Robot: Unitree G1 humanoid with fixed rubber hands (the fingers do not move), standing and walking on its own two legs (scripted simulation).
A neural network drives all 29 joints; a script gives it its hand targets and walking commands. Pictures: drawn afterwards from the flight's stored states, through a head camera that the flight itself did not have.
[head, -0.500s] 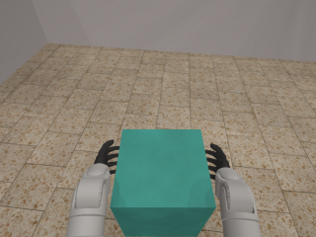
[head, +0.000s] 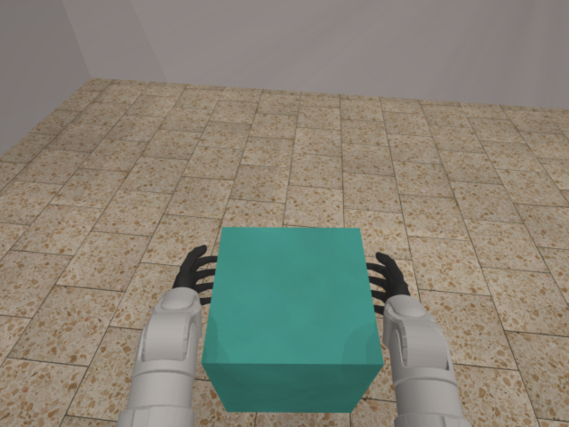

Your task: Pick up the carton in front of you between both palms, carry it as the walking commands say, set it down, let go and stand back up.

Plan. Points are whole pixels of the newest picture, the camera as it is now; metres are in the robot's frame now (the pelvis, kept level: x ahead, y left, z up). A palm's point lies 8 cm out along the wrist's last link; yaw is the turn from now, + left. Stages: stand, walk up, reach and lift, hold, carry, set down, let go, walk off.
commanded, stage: carry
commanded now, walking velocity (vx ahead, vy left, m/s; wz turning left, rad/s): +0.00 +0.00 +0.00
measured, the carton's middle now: (289, 324) +0.29 +0.00 -0.04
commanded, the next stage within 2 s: hold in 0.80 s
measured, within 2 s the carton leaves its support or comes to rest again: neither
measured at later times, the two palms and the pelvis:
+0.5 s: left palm (177, 309) +0.27 +0.16 +0.04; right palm (393, 317) +0.26 -0.14 +0.04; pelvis -0.02 +0.01 +0.00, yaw +0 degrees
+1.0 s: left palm (144, 335) +0.23 +0.19 +0.04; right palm (366, 313) +0.27 -0.11 +0.04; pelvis -0.03 +0.00 +0.01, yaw +9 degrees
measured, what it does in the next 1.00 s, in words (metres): stands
